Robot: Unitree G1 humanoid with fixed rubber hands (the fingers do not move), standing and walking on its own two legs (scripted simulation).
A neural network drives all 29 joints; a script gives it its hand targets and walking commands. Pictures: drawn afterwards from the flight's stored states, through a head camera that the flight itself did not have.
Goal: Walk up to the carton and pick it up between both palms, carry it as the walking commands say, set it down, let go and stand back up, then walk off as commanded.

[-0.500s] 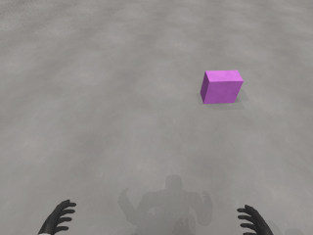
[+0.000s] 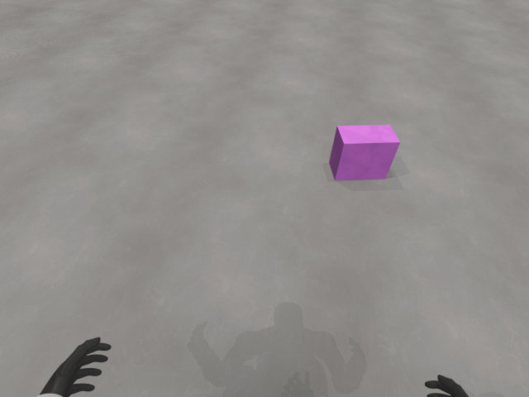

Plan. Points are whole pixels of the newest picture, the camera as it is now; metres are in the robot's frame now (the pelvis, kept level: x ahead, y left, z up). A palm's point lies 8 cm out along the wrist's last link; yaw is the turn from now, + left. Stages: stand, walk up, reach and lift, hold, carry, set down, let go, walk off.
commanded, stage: walk up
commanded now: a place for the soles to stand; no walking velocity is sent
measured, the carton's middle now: (361, 153) +1.41 -0.54 -0.62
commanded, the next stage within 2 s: none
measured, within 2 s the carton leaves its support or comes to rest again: neither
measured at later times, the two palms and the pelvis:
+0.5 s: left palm (148, 337) +0.23 +0.20 -0.05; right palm out of the picture +0.19 -0.44 -0.07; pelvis +0.12 -0.11 +0.01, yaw -5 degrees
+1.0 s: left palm (198, 255) +0.40 +0.14 -0.07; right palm out of the picture +0.30 -0.50 -0.08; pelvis +0.26 -0.17 -0.01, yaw -6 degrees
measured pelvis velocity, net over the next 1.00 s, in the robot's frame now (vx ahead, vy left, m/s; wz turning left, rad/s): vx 0.26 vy -0.17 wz -0.11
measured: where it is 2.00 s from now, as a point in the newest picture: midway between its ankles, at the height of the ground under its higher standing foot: (325, 326)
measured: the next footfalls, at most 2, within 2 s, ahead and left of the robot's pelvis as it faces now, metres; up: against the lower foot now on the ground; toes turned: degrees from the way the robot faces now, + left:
right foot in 0.16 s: +0.13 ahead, -0.18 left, +0.00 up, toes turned -3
left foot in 0.60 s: +0.29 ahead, +0.02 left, +0.00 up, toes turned -3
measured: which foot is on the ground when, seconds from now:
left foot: down 0.00-0.16, up 0.18-0.58, down 0.60-0.98, up 1.00-1.00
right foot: up 0.00-0.14, down 0.16-0.64, up 0.66-0.94, down 0.96-1.00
